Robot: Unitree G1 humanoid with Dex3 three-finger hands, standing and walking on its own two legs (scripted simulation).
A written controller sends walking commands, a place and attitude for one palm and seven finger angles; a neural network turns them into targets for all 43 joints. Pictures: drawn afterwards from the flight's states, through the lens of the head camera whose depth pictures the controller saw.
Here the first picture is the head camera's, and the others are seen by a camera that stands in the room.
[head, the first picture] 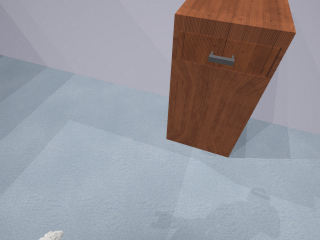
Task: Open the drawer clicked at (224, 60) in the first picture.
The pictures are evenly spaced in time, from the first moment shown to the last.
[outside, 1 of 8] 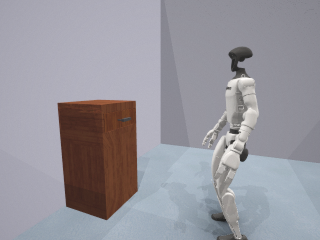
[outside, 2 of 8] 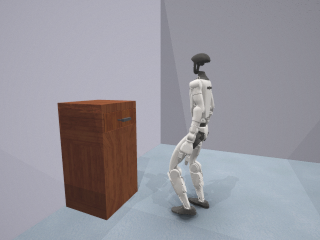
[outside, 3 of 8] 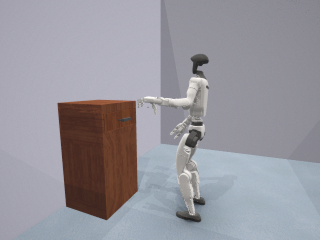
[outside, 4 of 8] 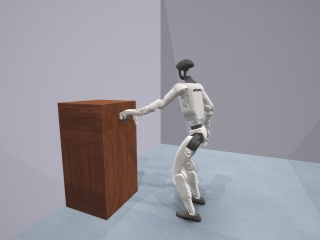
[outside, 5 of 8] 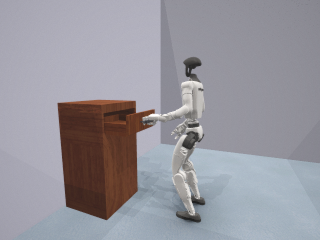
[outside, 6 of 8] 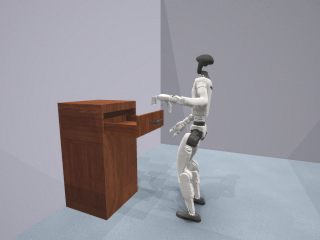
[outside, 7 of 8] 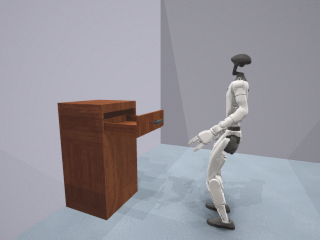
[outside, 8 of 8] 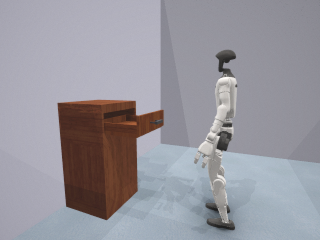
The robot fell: no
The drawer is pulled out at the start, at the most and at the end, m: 0.00 0.30 0.30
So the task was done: yes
